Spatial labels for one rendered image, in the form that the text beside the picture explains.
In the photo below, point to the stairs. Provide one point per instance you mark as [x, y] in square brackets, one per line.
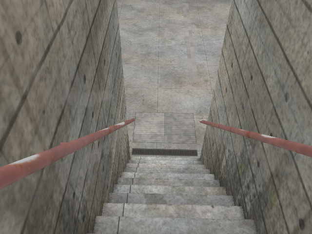
[170, 195]

